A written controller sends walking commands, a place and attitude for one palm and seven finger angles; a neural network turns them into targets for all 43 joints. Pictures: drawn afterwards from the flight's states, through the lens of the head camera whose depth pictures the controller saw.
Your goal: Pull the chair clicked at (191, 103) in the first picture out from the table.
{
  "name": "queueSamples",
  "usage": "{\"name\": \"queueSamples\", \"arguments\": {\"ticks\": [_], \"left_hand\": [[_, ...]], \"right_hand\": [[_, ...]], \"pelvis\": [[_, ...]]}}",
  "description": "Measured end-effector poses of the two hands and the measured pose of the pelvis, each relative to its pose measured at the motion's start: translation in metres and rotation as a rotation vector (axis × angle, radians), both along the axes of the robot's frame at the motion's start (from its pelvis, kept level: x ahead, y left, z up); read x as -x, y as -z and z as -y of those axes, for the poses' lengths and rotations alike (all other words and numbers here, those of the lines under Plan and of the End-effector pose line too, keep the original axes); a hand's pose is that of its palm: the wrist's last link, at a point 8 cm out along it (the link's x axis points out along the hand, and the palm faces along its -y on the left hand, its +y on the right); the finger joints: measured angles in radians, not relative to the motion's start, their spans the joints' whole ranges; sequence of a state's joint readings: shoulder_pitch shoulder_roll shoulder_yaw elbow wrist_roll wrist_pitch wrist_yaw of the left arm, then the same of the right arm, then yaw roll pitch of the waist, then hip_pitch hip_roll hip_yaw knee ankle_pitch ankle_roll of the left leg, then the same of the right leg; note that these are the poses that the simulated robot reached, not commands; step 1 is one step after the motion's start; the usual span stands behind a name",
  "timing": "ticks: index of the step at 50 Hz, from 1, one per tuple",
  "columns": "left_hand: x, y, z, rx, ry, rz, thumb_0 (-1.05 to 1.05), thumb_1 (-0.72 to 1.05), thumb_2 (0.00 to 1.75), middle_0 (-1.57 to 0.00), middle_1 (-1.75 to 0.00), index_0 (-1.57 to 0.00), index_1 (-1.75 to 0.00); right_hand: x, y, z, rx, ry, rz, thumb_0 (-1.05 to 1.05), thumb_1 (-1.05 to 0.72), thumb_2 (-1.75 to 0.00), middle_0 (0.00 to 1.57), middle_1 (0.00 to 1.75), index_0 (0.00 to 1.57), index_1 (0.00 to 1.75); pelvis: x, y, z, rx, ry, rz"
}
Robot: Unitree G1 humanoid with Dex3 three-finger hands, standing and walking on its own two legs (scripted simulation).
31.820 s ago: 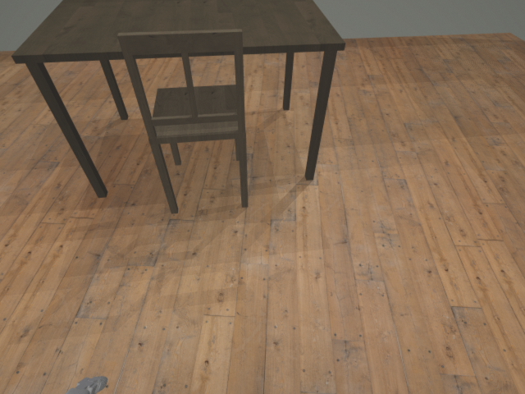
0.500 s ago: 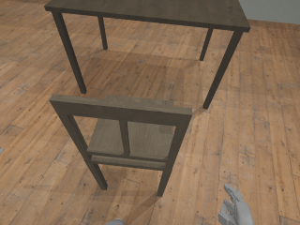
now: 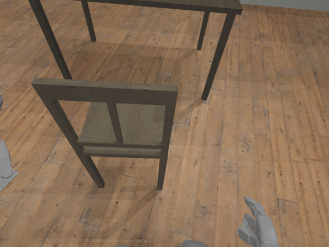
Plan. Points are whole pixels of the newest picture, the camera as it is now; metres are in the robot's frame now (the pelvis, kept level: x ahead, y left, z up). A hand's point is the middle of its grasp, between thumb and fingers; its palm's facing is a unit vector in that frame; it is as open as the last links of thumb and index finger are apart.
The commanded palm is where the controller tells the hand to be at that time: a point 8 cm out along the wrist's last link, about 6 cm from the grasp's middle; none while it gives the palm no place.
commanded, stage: stop stepping back and stand still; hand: left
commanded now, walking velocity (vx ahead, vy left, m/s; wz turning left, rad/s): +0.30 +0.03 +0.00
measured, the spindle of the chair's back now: (116, 123) +0.49 +0.19 -0.10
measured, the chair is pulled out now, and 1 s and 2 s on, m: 0.63 0.63 0.63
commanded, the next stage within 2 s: let the arm hang, fingers relaxed in 0.86 s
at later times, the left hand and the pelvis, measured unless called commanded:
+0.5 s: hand out of the picture +0.09 +0.21 +0.17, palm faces +0.40 -0.79 -0.45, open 7.4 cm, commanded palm +0.03 +0.25 +0.18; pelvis -0.11 -0.05 +0.00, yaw +0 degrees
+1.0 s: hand out of the picture +0.10 +0.21 +0.14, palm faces +0.38 -0.82 -0.42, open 7.4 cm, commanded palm none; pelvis -0.11 -0.04 +0.00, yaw +1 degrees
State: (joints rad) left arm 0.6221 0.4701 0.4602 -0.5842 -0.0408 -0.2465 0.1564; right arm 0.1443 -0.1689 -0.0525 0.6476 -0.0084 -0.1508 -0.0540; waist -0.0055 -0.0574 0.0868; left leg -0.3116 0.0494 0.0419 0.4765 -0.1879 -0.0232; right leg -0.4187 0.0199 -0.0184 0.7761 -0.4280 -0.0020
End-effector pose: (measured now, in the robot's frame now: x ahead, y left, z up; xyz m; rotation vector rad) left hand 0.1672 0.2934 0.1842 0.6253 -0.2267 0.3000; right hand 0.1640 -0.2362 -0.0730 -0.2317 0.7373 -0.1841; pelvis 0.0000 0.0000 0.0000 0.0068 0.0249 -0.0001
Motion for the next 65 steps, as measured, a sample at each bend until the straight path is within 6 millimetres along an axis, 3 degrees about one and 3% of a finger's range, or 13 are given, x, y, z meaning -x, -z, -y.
{"name": "queueSamples", "arguments": {"ticks": [10,17,24,28,33,38,44,49,51,55,60,63,65], "left_hand": [[0.075,-0.020,0.039,-0.044,-0.079,0.064,0.01,0.89,0.90,-0.21,-0.31,-0.22,-0.30],[0.092,0.004,0.036,0.092,-0.156,0.001,0.01,0.89,0.90,-0.21,-0.30,-0.21,-0.30],[0.113,0.004,0.049,0.082,-0.033,0.091,0.02,0.89,0.90,-0.21,-0.30,-0.21,-0.30],[0.129,-0.013,0.048,-0.009,-0.012,0.083,0.02,0.89,0.90,-0.21,-0.30,-0.22,-0.30],[0.146,-0.032,0.038,-0.114,-0.087,0.101,0.01,0.89,0.90,-0.21,-0.31,-0.22,-0.30],[0.150,-0.006,0.031,-0.020,-0.198,0.050,0.01,0.89,0.90,-0.21,-0.30,-0.21,-0.30],[0.140,0.032,0.040,0.169,-0.184,-0.023,0.01,0.89,0.90,-0.21,-0.30,-0.21,-0.30],[0.113,0.018,0.046,0.126,-0.043,0.075,0.02,0.89,0.90,-0.21,-0.30,-0.21,-0.30],[0.091,0.048,0.041,0.163,-0.043,-0.064,0.01,0.89,0.90,-0.21,-0.30,-0.21,-0.30],[0.077,0.160,0.051,0.337,-0.112,-0.560,0.00,0.90,0.90,-0.20,-0.30,-0.20,-0.30],[0.137,0.281,0.110,0.486,-0.116,-1.068,0.01,0.91,0.90,-0.19,-0.30,-0.20,-0.30],[0.193,0.313,0.142,0.601,-0.151,-1.265,0.00,0.92,0.90,-0.20,-0.30,-0.20,-0.30],[0.207,0.315,0.136,0.653,-0.233,-1.232,-0.05,0.98,0.90,-0.21,-0.30,-0.21,-0.30]], "right_hand": [[0.075,0.025,0.025,-0.113,-0.015,-0.011,0.01,-0.90,-0.90,0.21,0.30,0.20,0.30],[0.135,0.014,0.068,-0.039,0.061,-0.066,0.01,-0.90,-0.90,0.21,0.30,0.20,0.30],[0.164,-0.007,0.088,0.084,0.077,-0.043,0.01,-0.90,-0.90,0.20,0.29,0.20,0.30],[0.168,-0.010,0.078,0.031,0.094,0.025,0.01,-0.90,-0.90,0.20,0.29,0.19,0.30],[0.162,0.018,0.057,-0.066,0.040,-0.007,0.01,-0.90,-0.90,0.20,0.29,0.19,0.30],[0.156,0.047,0.041,-0.134,-0.020,-0.092,0.01,-0.90,-0.90,0.20,0.29,0.20,0.30],[0.148,0.021,0.038,-0.080,-0.043,-0.103,0.01,-0.90,-0.90,0.21,0.30,0.20,0.30],[0.127,0.002,0.044,0.005,-0.055,-0.035,0.01,-0.90,-0.90,0.21,0.30,0.20,0.30],[0.122,0.006,0.046,0.000,-0.071,-0.053,0.01,-0.90,-0.90,0.20,0.29,0.20,0.30],[0.126,0.023,0.046,-0.031,-0.063,-0.115,0.01,-0.90,-0.90,0.20,0.29,0.20,0.30],[0.160,0.050,0.044,-0.088,-0.033,-0.245,0.01,-0.90,-0.90,0.20,0.29,0.20,0.30],[0.193,0.059,0.044,-0.105,-0.009,-0.378,0.01,-0.91,-0.90,0.20,0.29,0.20,0.30],[0.216,0.062,0.044,-0.100,-0.014,-0.477,0.01,-0.91,-0.90,0.20,0.29,0.20,0.30]], "pelvis": [[0.055,0.006,0.039,0.001,0.010,0.065],[0.075,-0.008,0.047,-0.050,0.011,0.041],[0.107,-0.001,0.046,-0.024,-0.009,0.047],[0.113,-0.004,0.046,-0.006,-0.014,0.049],[0.116,0.003,0.049,0.007,-0.019,0.029],[0.122,0.009,0.053,0.034,-0.043,0.049],[0.115,-0.001,0.052,-0.003,-0.019,0.056],[0.111,0.003,0.044,0.007,-0.017,0.057],[0.111,0.002,0.039,0.015,-0.034,0.023],[0.112,0.002,0.034,0.012,-0.043,-0.012],[0.116,0.010,0.047,-0.021,-0.021,0.009],[0.112,0.007,0.052,-0.002,-0.047,0.028],[0.111,0.005,0.057,0.001,-0.061,0.035]]}}
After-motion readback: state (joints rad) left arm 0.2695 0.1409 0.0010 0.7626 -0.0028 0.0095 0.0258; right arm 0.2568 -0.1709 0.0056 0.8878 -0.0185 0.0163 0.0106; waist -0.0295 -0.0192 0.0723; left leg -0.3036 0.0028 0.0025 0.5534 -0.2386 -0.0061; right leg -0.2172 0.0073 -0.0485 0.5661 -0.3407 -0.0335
